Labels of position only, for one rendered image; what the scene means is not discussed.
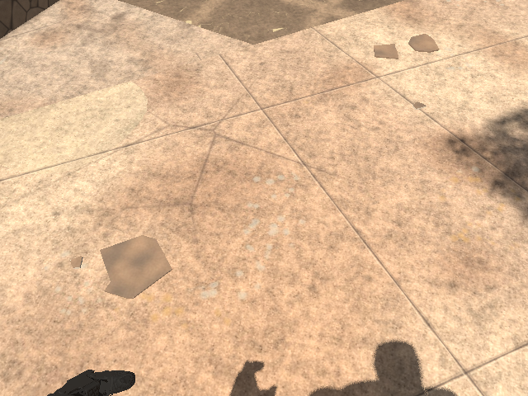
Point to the left robot hand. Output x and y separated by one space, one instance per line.
102 383

